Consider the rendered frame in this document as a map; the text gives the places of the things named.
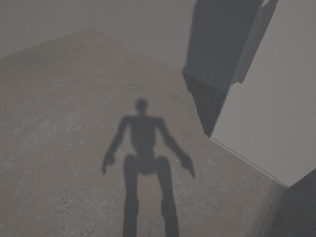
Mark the handle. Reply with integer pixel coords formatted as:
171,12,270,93
236,0,278,84

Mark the fridge door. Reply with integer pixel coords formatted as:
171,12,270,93
211,0,316,186

